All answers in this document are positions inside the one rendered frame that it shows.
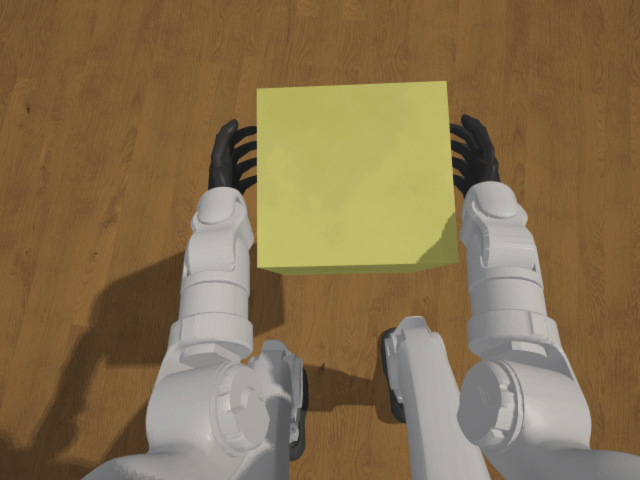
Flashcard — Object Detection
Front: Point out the robot right forearm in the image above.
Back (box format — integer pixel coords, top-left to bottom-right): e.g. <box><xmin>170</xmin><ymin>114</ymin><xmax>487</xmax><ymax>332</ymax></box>
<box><xmin>459</xmin><ymin>181</ymin><xmax>591</xmax><ymax>436</ymax></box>

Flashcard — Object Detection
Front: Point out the robot left hand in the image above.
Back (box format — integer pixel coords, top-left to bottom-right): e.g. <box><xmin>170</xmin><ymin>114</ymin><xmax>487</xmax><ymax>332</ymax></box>
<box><xmin>208</xmin><ymin>119</ymin><xmax>257</xmax><ymax>196</ymax></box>

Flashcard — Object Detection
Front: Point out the carton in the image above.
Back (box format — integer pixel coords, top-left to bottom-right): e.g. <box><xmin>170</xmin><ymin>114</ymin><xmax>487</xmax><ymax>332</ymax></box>
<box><xmin>257</xmin><ymin>81</ymin><xmax>459</xmax><ymax>275</ymax></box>

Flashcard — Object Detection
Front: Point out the robot left forearm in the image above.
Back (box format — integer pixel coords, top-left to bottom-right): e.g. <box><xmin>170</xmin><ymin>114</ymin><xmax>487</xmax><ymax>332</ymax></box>
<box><xmin>146</xmin><ymin>187</ymin><xmax>254</xmax><ymax>440</ymax></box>

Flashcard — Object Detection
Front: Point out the robot right hand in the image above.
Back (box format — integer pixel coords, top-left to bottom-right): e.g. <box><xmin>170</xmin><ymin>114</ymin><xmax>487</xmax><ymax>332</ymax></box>
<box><xmin>449</xmin><ymin>114</ymin><xmax>501</xmax><ymax>199</ymax></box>

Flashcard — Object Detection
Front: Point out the robot right upper arm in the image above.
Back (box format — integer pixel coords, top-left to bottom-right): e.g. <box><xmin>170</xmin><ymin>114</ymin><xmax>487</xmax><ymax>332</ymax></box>
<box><xmin>457</xmin><ymin>358</ymin><xmax>640</xmax><ymax>480</ymax></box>

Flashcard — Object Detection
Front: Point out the robot left upper arm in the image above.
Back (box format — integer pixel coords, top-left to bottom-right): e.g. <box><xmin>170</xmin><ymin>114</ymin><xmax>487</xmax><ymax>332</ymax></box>
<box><xmin>81</xmin><ymin>361</ymin><xmax>270</xmax><ymax>480</ymax></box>

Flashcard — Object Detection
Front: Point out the robot left shin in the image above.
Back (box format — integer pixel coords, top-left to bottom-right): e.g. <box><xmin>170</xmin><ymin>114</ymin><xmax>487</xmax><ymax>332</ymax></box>
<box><xmin>247</xmin><ymin>340</ymin><xmax>300</xmax><ymax>441</ymax></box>

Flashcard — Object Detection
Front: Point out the right robot foot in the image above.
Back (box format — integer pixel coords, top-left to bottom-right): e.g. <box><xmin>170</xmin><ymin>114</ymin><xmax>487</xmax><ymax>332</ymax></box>
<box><xmin>381</xmin><ymin>327</ymin><xmax>406</xmax><ymax>423</ymax></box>

